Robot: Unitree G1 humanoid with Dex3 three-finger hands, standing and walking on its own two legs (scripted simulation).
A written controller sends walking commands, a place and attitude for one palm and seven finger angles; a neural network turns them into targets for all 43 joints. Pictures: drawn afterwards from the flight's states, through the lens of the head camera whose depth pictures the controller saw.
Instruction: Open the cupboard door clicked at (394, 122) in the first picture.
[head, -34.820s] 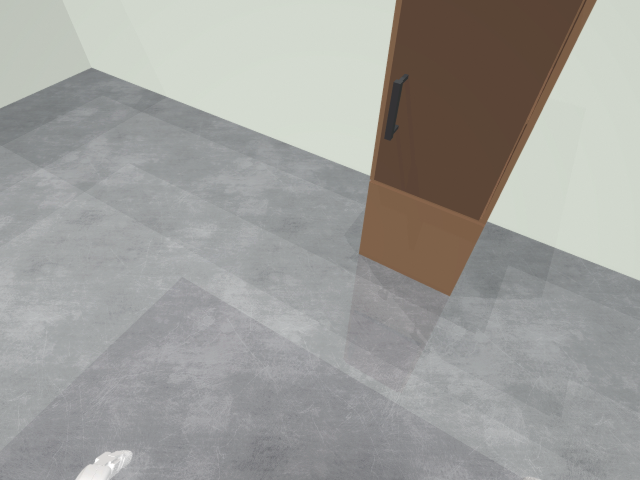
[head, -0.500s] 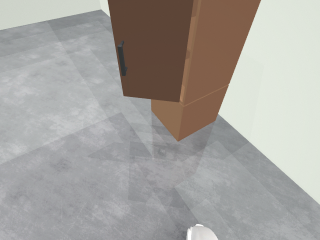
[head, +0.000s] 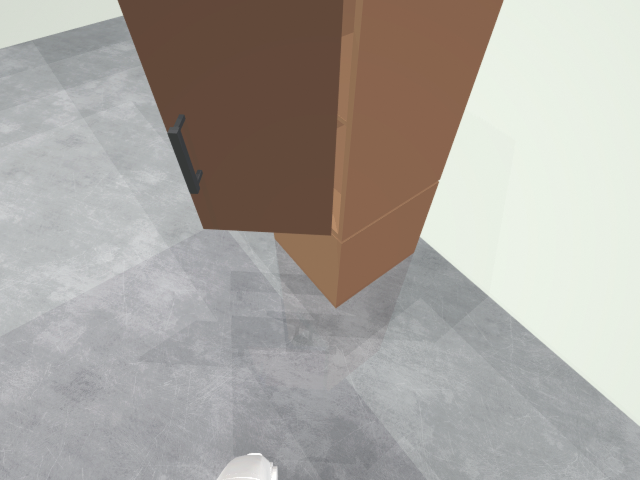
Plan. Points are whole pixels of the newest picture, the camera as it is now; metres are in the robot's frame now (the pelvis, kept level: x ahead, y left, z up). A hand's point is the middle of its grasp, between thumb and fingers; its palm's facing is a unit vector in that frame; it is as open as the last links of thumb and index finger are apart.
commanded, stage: take the last steps up to it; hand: left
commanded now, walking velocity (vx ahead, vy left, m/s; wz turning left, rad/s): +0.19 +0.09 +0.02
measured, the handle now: (187, 156) +0.70 +0.30 -0.07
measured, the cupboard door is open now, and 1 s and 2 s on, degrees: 49 49 49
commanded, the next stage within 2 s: come to a stop and stand still in 0.10 s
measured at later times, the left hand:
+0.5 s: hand (161, 460) +0.17 +0.24 -0.18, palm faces +0.02 -0.98 -0.18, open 7.3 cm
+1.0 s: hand (204, 465) +0.16 +0.17 -0.16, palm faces +0.01 -0.96 -0.27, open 7.3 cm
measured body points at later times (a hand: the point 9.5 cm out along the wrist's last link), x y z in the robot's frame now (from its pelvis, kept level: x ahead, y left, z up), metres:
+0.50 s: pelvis +0.12 +0.06 +0.00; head +0.16 +0.08 +0.45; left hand +0.17 +0.30 -0.17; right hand +0.18 -0.18 -0.14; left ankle +0.14 +0.15 -0.74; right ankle +0.08 -0.09 -0.67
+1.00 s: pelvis +0.10 -0.02 +0.00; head +0.13 -0.04 +0.45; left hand +0.16 +0.22 -0.13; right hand +0.12 -0.27 -0.16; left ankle +0.07 +0.14 -0.68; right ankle +0.08 -0.12 -0.74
